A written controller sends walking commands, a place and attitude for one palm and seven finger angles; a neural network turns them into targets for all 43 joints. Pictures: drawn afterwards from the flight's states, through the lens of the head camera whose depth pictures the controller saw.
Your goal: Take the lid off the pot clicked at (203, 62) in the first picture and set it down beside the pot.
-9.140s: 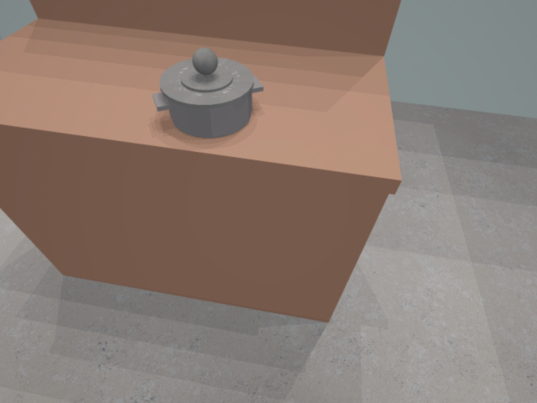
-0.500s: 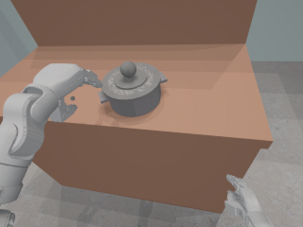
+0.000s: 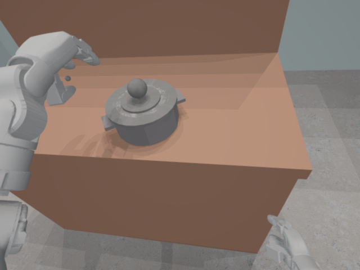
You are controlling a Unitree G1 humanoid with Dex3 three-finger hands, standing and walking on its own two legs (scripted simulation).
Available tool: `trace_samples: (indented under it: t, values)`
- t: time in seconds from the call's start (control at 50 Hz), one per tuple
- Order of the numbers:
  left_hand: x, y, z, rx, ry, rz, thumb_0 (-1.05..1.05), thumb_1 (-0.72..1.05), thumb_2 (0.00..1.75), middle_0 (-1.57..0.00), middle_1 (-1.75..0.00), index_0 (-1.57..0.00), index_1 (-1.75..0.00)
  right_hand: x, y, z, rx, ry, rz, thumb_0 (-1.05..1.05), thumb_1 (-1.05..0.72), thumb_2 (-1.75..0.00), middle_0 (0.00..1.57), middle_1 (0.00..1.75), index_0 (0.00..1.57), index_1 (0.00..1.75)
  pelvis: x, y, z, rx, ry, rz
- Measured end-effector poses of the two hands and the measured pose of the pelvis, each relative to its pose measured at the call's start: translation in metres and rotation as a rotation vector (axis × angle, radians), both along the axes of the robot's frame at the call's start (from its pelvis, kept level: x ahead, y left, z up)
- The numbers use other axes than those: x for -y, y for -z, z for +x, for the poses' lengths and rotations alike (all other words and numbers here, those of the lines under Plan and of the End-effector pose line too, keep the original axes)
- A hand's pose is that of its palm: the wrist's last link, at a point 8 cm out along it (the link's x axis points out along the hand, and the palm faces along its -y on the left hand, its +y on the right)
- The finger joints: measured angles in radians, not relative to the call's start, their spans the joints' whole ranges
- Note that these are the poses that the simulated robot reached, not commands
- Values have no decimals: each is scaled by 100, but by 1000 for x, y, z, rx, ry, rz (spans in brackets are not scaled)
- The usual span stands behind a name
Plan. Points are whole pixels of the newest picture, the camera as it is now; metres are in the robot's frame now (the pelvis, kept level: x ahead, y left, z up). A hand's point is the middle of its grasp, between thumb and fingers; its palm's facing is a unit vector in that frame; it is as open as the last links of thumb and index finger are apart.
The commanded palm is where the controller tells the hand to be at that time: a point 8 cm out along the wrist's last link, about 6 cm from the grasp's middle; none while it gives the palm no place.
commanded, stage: move the open hand above the knob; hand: left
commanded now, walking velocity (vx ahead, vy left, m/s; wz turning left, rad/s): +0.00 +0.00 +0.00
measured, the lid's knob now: (137, 88) +0.50 +0.14 +0.16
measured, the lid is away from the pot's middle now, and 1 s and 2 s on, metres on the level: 0.00 0.00 0.00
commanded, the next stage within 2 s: none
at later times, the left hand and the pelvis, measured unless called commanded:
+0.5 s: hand (123, 82) +0.43 +0.14 +0.23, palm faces -0.13 +0.07 -0.99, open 9.9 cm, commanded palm +0.42 +0.16 +0.31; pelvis +0.01 +0.01 +0.00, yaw +0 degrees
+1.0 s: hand (126, 60) +0.48 +0.14 +0.25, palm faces -0.15 -0.03 -0.99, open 9.9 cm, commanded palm +0.44 +0.15 +0.31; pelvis +0.03 +0.01 +0.00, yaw -1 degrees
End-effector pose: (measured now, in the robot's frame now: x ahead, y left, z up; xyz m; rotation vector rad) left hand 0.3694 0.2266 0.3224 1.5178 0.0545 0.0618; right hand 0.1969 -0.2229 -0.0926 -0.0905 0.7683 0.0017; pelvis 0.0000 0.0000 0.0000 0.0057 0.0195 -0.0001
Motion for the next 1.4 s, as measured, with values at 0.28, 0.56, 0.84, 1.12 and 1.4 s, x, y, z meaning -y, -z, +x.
trace_samples:
  t: [0.28,0.56,0.84,1.12,1.4]
  values:
    - [33,2,37,-26,98,20,0,-39,173,-90,-8,-90,-9,-6,3,-7,-22,27,-25,1,-91,-90,20,30,20,30,-7,0,3,-1,-3,2]
    - [76,10,69,-71,171,58,0,-39,173,-90,-8,-90,-9,-6,12,-23,-70,67,-28,1,-91,-90,20,30,20,30,-12,-1,12,-12,7,6]
    - [108,24,89,-145,205,61,0,-39,173,-90,-8,-90,-9,11,17,-36,-121,103,-56,1,-91,-90,20,30,20,30,-9,-1,19,-19,4,7]
    - [102,35,86,-181,189,50,0,-39,174,-90,-8,-90,-9,19,17,-36,-143,104,-45,1,-91,-90,20,30,20,30,-5,-1,25,-20,6,8]
    - [89,41,73,-203,157,59,0,-39,174,-89,-8,-89,-9,9,9,-15,-106,60,-33,1,-91,-90,20,30,20,30,-6,0,19,-20,-8,4]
